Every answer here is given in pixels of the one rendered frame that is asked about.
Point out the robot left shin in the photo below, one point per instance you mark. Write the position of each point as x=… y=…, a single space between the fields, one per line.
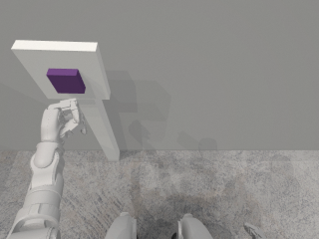
x=124 y=214

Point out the robot left upper arm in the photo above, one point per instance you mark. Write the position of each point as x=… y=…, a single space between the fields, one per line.
x=41 y=233

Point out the robot left forearm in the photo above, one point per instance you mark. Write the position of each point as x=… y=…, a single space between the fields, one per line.
x=44 y=195

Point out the right robot hand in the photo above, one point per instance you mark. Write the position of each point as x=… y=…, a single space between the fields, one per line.
x=254 y=232

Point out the right robot thigh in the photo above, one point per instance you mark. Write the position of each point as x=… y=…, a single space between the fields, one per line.
x=191 y=228

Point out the button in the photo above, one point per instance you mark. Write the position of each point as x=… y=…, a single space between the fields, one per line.
x=66 y=81

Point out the left robot hand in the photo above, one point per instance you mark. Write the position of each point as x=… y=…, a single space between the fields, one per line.
x=57 y=128

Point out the panel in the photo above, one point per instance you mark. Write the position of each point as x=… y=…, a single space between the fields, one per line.
x=39 y=56

